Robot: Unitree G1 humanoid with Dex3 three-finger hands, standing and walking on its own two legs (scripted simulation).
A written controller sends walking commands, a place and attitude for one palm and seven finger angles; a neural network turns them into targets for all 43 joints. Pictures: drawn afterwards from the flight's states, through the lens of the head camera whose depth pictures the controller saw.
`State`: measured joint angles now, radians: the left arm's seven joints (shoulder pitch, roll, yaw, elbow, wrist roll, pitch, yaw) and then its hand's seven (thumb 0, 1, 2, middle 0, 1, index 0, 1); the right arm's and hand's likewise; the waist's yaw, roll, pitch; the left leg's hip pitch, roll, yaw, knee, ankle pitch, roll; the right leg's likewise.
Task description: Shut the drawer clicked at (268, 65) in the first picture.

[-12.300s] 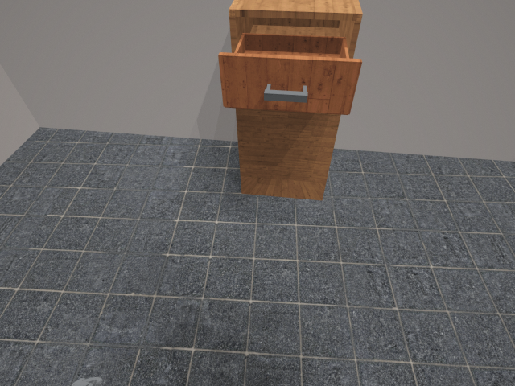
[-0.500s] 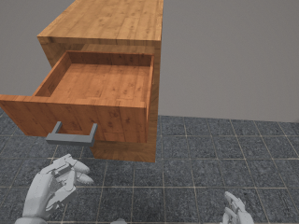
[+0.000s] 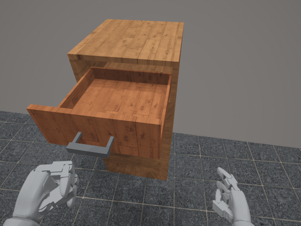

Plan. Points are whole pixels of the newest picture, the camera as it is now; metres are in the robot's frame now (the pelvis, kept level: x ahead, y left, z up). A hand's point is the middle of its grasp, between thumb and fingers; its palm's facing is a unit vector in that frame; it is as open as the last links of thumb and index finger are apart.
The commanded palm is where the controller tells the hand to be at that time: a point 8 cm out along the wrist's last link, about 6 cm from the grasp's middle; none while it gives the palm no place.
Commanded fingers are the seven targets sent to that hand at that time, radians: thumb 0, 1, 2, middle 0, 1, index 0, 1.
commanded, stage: raise the hand and make a fist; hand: left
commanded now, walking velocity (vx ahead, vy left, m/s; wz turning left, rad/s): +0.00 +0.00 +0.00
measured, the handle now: (91, 143) +0.31 +0.22 +0.06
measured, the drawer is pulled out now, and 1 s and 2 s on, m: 0.29 0.29 0.29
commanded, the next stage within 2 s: bring the fist close to the handle in 0.54 s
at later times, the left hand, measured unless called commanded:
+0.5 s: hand (60, 188) +0.15 +0.19 +0.14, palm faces +0.03 -0.99 -0.15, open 3.2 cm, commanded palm +0.10 +0.24 +0.16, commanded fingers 0.00 0.90 0.90 -1.40 -1.60 -1.40 -1.60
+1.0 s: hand (71, 185) +0.17 +0.19 +0.12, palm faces +0.00 -1.00 -0.09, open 3.3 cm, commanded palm +0.13 +0.24 +0.12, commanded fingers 0.00 0.90 0.90 -1.40 -1.60 -1.40 -1.60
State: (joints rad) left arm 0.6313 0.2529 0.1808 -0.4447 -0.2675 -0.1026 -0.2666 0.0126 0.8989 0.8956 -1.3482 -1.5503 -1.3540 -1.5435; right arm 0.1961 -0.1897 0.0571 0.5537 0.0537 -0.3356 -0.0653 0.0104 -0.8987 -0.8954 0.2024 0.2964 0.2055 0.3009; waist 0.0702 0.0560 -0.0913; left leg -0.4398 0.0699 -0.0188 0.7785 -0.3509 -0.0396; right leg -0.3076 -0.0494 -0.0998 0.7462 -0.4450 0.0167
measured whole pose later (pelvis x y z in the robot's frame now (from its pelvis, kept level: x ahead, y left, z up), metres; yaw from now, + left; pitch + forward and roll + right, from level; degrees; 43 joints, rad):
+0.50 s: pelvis +0.01 -0.02 +0.01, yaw -1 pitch -2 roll -1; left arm 0.63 0.30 0.32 -0.40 -0.35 -0.07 -0.36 0.01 0.90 0.90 -1.40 -1.60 -1.40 -1.59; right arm 0.24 -0.24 0.03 0.62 0.08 -0.44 -0.10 0.01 -0.90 -0.90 0.20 0.30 0.20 0.30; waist 0.07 0.06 -0.08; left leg -0.32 0.09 -0.01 0.67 -0.31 -0.06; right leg -0.20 -0.02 -0.10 0.65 -0.41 0.00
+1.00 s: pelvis +0.00 -0.01 +0.01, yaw -1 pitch -1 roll -1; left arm 0.52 0.25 0.24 -0.28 -0.30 -0.12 -0.33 0.01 0.90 0.90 -1.40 -1.60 -1.40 -1.60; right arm 0.22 -0.23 0.04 0.64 0.05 -0.43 -0.09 0.01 -0.90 -0.90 0.20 0.30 0.21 0.30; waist 0.05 0.05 -0.05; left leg -0.38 0.07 -0.01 0.70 -0.31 -0.05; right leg -0.26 -0.04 -0.09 0.68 -0.41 0.01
